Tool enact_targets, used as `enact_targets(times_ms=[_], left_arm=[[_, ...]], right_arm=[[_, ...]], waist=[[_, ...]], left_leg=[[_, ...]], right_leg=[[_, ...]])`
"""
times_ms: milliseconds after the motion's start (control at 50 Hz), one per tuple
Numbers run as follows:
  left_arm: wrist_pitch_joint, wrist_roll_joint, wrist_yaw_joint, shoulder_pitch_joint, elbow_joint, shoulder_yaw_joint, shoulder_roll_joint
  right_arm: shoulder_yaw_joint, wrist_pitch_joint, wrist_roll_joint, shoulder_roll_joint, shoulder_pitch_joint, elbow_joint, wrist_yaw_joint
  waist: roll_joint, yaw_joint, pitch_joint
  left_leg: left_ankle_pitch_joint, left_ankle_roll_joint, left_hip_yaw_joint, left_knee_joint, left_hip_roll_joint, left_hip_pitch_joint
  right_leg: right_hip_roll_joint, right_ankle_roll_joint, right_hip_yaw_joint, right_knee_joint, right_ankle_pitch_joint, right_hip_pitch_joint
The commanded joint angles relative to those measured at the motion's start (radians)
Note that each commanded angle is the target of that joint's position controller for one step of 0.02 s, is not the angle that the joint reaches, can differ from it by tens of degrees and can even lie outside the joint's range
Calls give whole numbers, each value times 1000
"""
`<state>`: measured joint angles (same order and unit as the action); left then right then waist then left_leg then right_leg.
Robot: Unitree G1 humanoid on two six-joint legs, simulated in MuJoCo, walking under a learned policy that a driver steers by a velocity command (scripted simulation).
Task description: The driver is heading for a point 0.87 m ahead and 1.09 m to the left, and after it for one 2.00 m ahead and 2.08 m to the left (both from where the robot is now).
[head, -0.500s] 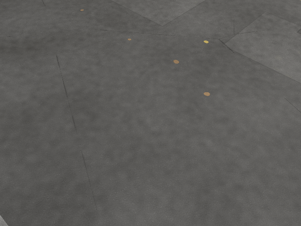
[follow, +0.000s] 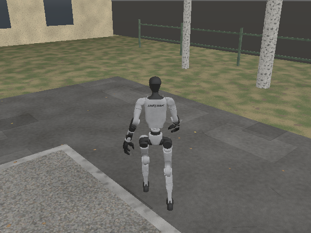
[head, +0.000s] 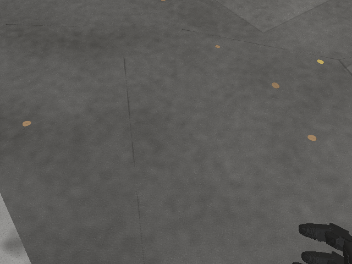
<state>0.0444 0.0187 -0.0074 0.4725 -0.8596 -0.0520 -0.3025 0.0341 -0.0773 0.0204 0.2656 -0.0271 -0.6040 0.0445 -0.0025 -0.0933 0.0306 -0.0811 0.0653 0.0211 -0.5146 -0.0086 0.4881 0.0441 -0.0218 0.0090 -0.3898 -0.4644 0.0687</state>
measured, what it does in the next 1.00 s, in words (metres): walks ahead, turning left: right foot, then left foot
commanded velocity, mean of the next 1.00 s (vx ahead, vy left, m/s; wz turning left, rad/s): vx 0.50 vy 0.00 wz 0.51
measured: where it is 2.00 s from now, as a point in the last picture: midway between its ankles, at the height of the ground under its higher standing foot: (99, 150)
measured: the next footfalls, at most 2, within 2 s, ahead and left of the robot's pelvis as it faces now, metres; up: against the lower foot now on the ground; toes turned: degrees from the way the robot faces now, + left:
right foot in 0.48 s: +0.46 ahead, -0.08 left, +0.00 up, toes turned +17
left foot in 0.98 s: +0.61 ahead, +0.27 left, +0.00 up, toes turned +34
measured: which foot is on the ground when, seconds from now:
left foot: down 0.00-0.48, up 0.50-0.96, down 0.98-1.00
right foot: down 0.00-0.00, up 0.02-0.46, down 0.48-0.98, up 1.00-1.00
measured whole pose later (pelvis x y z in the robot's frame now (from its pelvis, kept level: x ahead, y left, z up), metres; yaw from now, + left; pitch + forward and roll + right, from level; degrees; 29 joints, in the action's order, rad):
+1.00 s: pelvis +0.52 +0.11 +0.00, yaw +33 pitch +1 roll -2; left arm 0.05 0.03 -0.01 0.34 -0.84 -0.08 -0.33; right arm 0.06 -0.02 0.02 0.29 -0.05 -0.58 0.05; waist -0.02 -0.07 0.07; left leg -0.11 0.10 0.04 -0.59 0.01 0.50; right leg 0.08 -0.05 0.25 -0.50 -0.47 0.06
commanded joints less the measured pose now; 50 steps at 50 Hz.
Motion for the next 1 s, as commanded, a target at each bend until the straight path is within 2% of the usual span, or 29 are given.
enact_targets(times_ms=[20, 40, 60, 80, 100, 120, 160, 220, 280, 320, 380, 420, 460, 480, 500, 520, 540, 560, 580, 600, 640, 680, 800, 880, 900, 940, 960, 980, 1000], left_arm=[[32, -32, -6, 62, 135, 21, -2], [59, -7, 1, -12, 125, -1, -103], [76, 22, 9, -122, 161, -15, -151], [87, 13, 8, -175, 173, -8, -137], [90, -11, 6, -198, 177, -10, -129], [86, -21, 8, -186, 179, -13, -124], [70, -29, 11, -172, 181, -10, -104], [54, -37, 8, -266, 217, -1, -79], [63, -34, 15, -406, 252, 12, -54], [70, -24, 24, -475, 269, 13, -57], [76, -14, 31, -511, 286, -1, -93], [81, -13, 32, -491, 286, -12, -113], [86, -17, 23, -357, 257, -34, -142], [88, -32, 14, -212, 245, -50, -186], [73, -42, 11, -107, 218, -72, -266], [64, -21, 20, -94, 209, -60, -201], [59, -18, 17, -144, 220, -42, -131], [54, -25, 16, -196, 223, -33, -106], [51, -29, 16, -231, 214, -26, -84], [53, -36, 14, -251, 207, -21, -69], [63, -30, 14, -261, 191, -26, -68], [72, -23, 14, -254, 170, -37, -92], [60, -17, 6, -231, 128, -53, -148], [40, 2, 5, -177, 94, -64, -184], [33, 8, 5, -173, 89, -68, -194], [19, 17, -1, -175, 88, -77, -226], [11, 21, -4, -181, 90, -80, -236], [6, 22, -8, -187, 96, -72, -218], [11, -14, -10, -158, 115, -45, -155]], right_arm=[[104, 7, -4, 332, -416, -49, -12], [78, 6, 4, 219, -417, -46, -11], [65, 4, -5, 187, -347, -41, -14], [62, 3, -11, 178, -292, -33, -15], [57, 4, -16, 162, -250, -29, -15], [51, 3, -27, 145, -223, -21, -17], [52, 0, -19, 137, -204, -22, -23], [62, -5, -8, 169, -228, -46, -39], [70, 2, -3, 190, -274, -70, -51], [74, 6, 4, 205, -320, -90, -56], [74, 15, 14, 198, -358, -108, -60], [77, 26, 9, 199, -360, -112, -63], [68, 35, 4, 168, -350, -108, -60], [46, 34, -10, 113, -342, -88, -55], [22, 24, 9, 36, -471, -67, -56], [32, 19, 24, 112, -482, -71, -59], [52, 25, 27, 183, -388, -70, -60], [56, 31, 16, 188, -321, -57, -61], [57, 33, 5, 174, -282, -44, -60], [59, 39, 5, 156, -277, -40, -55], [52, 54, 10, 110, -280, -36, -48], [45, 62, 4, 87, -243, -15, -46], [30, 45, 2, 65, -92, 25, -13], [29, 46, 6, 73, 14, 73, 8], [33, 47, 4, 82, 23, 82, 13], [51, 53, -2, 116, -16, 88, 15], [70, 58, -3, 149, -106, 70, 12], [102, 63, 1, 201, -275, 23, 1], [133, 75, 10, 284, -429, -13, -20]], waist=[[-307, 158, -392], [-226, 205, -385], [-176, 199, -219], [-73, 174, -147], [-30, 143, -92], [-54, 106, -81], [-71, 75, -68], [-59, 84, -5], [-54, 131, 19], [-51, 157, 14], [-63, 156, 6], [-87, 138, -3], [-94, 67, -70], [-32, -1, -210], [246, 29, -370], [282, 28, -353], [163, 9, -210], [93, 20, -124], [77, 40, -62], [101, 63, -34], [119, 80, -17], [95, 81, 1], [57, 37, 29], [51, 14, 62], [54, 20, 61], [83, 64, 11], [87, 121, -47], [63, 212, -135], [-75, 259, -226]], left_leg=[[-267, 273, -686, 105, 352, -927], [-393, 268, -812, 220, 350, -911], [-306, 230, -663, 231, 317, -788], [-176, 213, -553, 235, 273, -657], [-63, 205, -475, 253, 234, -542], [6, 201, -430, 276, 205, -465], [62, 219, -391, 317, 184, -378], [76, 222, -328, 353, 162, -272], [42, 171, -273, 337, 111, -213], [4, 156, -289, 321, 115, -203], [-41, 133, -363, 245, 148, -292], [-13, 116, -410, 179, 165, -347], [83, 78, -397, 36, 108, -332], [3, 43, -339, -211, 51, -232], [-402, -33, -193, -558, -95, 107], [-507, -49, -203, -731, -36, 263], [-415, -57, -205, -784, 8, 305], [-339, -64, -166, -774, 43, 283], [-289, -68, -158, -730, 69, 259], [-255, -68, -155, -694, 96, 218], [-227, -71, -129, -651, 112, 175], [-185, -78, -124, -584, 124, 198], [86, -67, -64, -266, 114, 165], [61, -32, -18, -144, 96, 153], [20, -17, -2, -125, 84, 144], [-85, 24, 53, -108, 24, 37], [-112, 51, 80, -90, -19, -91], [-59, 90, 82, -35, -61, -339], [-58, 153, -154, -23, 82, -648]], right_leg=[[-70, 21, 9, -783, 19, -677], [-47, 27, -119, -898, -75, -800], [-3, 42, -108, -910, 9, -870], [33, 47, -94, -865, 90, -841], [55, 38, -89, -794, 138, -804], [74, 32, -98, -751, 175, -743], [73, 6, -86, -687, 190, -694], [59, -34, -69, -522, 289, -704], [14, -40, -64, -283, 504, -625], [-18, -41, -64, -204, 579, -557], [-25, -19, -104, -125, 550, -534], [-30, 5, -102, -104, 454, -498], [-30, 53, -73, -46, 404, -288], [103, 114, -185, -78, 374, -41], [340, 266, -592, -24, 193, 320], [394, 289, -804, 63, -29, 311], [350, 245, -667, 90, -54, 189], [307, 215, -518, 100, 65, 65], [264, 206, -417, 125, 182, -39], [232, 194, -334, 153, 252, -107], [208, 199, -230, 203, 330, -173], [220, 217, -164, 235, 401, -183], [198, 192, 44, 253, 523, -139], [230, 167, 105, 230, 561, -46], [239, 159, 120, 203, 628, -17], [239, 138, 160, 71, 949, 21], [226, 124, 185, -73, 1087, 9], [191, 93, 216, -288, 1084, -91], [142, 47, 216, -610, 665, -361]])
